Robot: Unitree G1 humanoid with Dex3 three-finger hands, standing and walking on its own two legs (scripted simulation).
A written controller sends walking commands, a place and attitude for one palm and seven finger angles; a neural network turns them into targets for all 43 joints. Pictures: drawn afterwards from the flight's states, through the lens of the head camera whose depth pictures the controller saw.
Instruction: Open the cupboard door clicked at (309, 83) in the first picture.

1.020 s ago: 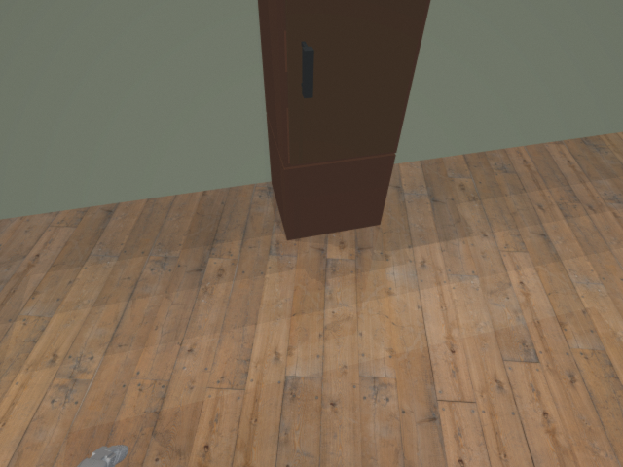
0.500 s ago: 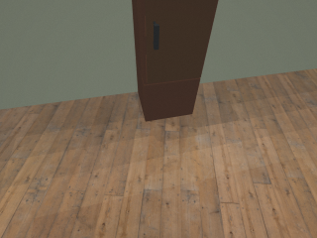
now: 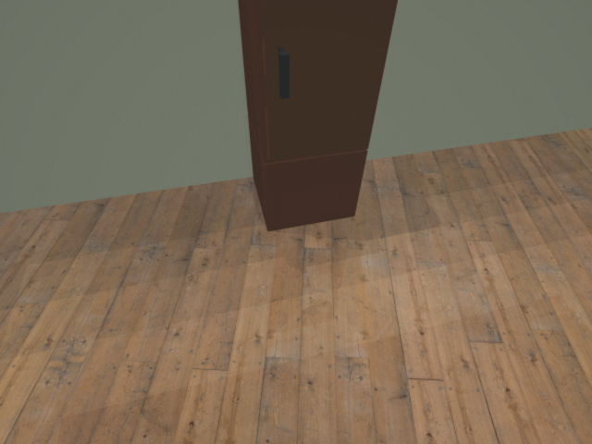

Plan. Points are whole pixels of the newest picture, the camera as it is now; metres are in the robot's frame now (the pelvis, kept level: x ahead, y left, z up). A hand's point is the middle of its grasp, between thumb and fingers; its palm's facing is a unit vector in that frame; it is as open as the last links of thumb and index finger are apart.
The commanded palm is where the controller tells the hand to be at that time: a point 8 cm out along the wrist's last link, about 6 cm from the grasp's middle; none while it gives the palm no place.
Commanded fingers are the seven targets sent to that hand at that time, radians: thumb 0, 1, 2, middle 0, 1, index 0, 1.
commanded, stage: look at it before walking up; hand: left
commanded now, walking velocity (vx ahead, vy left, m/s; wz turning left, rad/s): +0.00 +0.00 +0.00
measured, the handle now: (282, 72) +1.12 +0.11 +0.00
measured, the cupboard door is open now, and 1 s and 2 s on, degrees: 0 0 0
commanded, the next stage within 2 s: walk to a spot facing it in 0.42 s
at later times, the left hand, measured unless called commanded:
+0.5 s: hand out of the picture +0.07 +0.24 -0.16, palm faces -0.03 -0.95 -0.32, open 7.4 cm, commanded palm none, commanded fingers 0.00 0.90 0.90 -0.20 -0.30 -0.20 -0.30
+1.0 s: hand out of the picture +0.05 +0.16 -0.17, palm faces -0.16 -0.95 -0.27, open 7.4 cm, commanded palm none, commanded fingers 0.00 0.90 0.90 -0.20 -0.30 -0.20 -0.30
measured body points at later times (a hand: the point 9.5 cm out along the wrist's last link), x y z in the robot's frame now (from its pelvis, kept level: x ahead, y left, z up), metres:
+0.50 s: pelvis +0.01 +0.00 +0.00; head +0.01 +0.00 +0.45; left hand +0.07 +0.29 -0.13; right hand +0.08 -0.30 -0.13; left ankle +0.00 +0.12 -0.74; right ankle +0.01 -0.13 -0.74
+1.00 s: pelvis -0.02 -0.04 -0.02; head +0.01 -0.07 +0.43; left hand +0.06 +0.21 -0.15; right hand +0.01 -0.30 -0.18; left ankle -0.01 +0.12 -0.69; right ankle -0.01 -0.11 -0.74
